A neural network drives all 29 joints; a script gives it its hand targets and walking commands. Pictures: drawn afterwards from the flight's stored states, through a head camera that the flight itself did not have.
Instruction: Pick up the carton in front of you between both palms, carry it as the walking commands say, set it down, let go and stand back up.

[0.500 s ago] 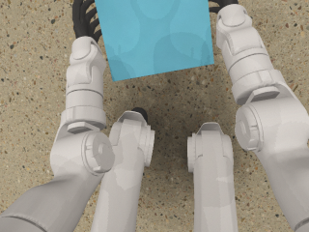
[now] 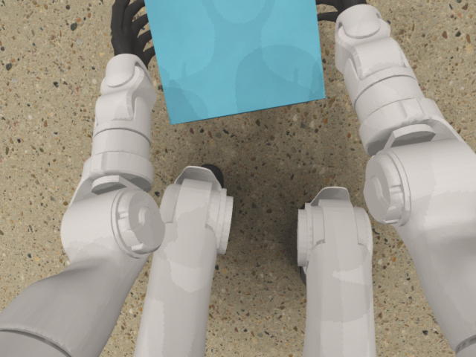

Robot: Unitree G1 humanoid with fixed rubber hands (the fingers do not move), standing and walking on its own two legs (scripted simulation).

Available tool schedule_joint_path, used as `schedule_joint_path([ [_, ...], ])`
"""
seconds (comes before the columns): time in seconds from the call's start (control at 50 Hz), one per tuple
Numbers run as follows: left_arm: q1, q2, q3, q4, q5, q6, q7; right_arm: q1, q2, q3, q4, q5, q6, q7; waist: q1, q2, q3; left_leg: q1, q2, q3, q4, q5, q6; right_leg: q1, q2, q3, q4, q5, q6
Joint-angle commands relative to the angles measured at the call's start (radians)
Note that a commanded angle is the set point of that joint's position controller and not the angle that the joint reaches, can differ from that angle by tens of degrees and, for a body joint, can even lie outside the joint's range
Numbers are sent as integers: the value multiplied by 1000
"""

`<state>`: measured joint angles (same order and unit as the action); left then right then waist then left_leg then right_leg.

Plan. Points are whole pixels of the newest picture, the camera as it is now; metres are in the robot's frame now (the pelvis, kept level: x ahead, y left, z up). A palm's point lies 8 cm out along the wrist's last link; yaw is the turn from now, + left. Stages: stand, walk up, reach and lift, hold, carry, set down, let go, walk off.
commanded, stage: set down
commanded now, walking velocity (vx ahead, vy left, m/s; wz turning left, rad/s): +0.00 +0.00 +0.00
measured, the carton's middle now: (241, 51) +0.50 +0.08 -0.26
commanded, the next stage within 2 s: let go in 1.82 s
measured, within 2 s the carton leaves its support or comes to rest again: neither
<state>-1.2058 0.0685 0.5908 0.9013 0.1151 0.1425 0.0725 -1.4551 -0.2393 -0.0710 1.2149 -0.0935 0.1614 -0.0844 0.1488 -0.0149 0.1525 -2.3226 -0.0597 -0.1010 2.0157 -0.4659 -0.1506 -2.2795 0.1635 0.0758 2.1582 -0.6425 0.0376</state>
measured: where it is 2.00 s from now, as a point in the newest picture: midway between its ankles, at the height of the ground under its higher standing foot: (256, 240)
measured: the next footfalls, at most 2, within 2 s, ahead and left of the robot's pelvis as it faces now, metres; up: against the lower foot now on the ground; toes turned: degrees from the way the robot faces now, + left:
none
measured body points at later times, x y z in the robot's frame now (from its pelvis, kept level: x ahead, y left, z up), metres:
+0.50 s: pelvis +0.00 +0.01 -0.01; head +0.36 -0.02 +0.26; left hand +0.48 +0.23 -0.18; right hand +0.56 -0.07 -0.19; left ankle +0.14 +0.16 -0.36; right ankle +0.08 -0.11 -0.36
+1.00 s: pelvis -0.01 +0.02 +0.01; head +0.34 +0.01 +0.28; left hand +0.47 +0.26 -0.14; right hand +0.57 -0.10 -0.14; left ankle +0.14 +0.15 -0.36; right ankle +0.08 -0.11 -0.36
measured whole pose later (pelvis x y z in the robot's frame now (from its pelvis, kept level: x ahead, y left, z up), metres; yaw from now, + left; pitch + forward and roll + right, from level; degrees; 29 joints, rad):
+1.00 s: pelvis -0.01 +0.02 +0.01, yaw +0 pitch +40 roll +3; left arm -1.10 0.17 0.27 0.83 -0.24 0.03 0.18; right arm -1.36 -0.43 0.07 0.98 0.11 0.12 -0.06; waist 0.14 0.01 0.21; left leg -2.28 -0.03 -0.03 2.02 -0.44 -0.07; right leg -2.21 0.05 0.07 2.15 -0.64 0.04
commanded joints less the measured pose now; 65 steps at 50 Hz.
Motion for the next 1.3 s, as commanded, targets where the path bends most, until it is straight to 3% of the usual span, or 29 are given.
schedule_joint_path([
  [0.0,-492,-645,-289,-13,-37,-21,-203,-388,696,116,-122,26,-70,191,11,-128,-868,504,-44,206,-28,322,80,271,-12,-67,-255,303,-46],
  [0.26,-441,-534,-219,58,-21,-34,-194,-284,576,48,-45,-59,-61,201,-39,-122,-738,426,-47,181,-16,286,80,236,-33,-45,-239,299,-63],
  [0.4,-392,-466,-182,91,-12,-45,-178,-281,482,46,-54,-67,-61,198,-32,-127,-715,412,-35,186,-10,245,73,263,-50,-38,-238,272,-57],
  [0.46,-327,-344,-135,116,-16,-67,-146,-281,329,45,-66,-49,-74,167,-18,-123,-727,441,-19,199,-6,248,60,301,-65,-38,-237,274,-45],
  [0.5,-223,-126,-66,154,-21,-98,-92,-248,95,29,-74,-32,-86,113,-3,-119,-733,471,-2,210,-5,251,48,341,-86,-37,-239,268,-32],
  [0.54,-122,149,-47,177,-67,-138,-16,-203,-186,32,-88,10,-103,41,7,-106,-739,493,20,213,-15,245,35,372,-113,-25,-239,250,-20],
  [0.56,-127,193,-68,176,-97,-157,7,-224,-217,54,-85,37,-108,24,11,-109,-751,493,28,212,-19,250,38,378,-121,-19,-237,248,-15],
  [0.62,-172,228,-132,165,-196,-194,29,-291,-220,131,-101,132,-125,21,27,-146,-798,482,44,206,-10,292,56,395,-133,-7,-216,288,-11],
  [0.7,-192,212,-247,138,-318,-214,23,-328,-188,215,-185,229,-137,42,44,-191,-901,513,55,192,-8,376,71,473,-147,-9,-191,351,-8],
  [0.82,-135,245,-321,22,-421,-200,56,-277,-258,202,-266,245,-114,32,32,-192,-1150,679,43,201,-38,424,63,624,-141,-63,-179,345,-14],
  [0.94,-32,265,-298,-201,-350,-130,117,-212,-291,112,-373,199,-53,22,53,-175,-1329,845,16,242,-132,353,65,710,-111,-121,-256,243,-21],
  [1.02,-14,212,-275,-228,-283,-87,129,-152,-281,60,-298,186,-26,44,54,-116,-1129,793,15,239,-212,254,67,575,-104,-123,-331,145,-35],
  [1.12,-3,147,-278,-240,-258,-74,116,-114,-272,23,-228,167,-40,72,38,-68,-1058,800,12,230,-284,257,60,508,-100,-125,-404,150,-43],
  [1.28,65,130,-258,-290,-238,-51,105,-106,-275,-1,-277,125,-37,90,49,-119,-1187,881,-2,232,-406,312,55,656,-81,-131,-527,207,-33],
])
